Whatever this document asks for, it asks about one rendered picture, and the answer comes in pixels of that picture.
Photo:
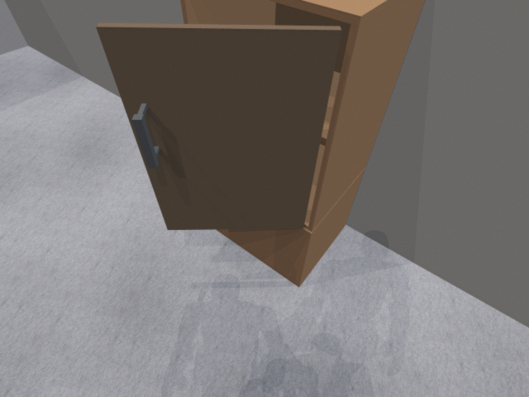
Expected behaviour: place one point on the handle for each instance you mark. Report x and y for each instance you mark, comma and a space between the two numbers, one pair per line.
150, 152

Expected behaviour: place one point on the cupboard door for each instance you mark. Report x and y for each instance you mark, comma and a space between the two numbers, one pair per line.
237, 112

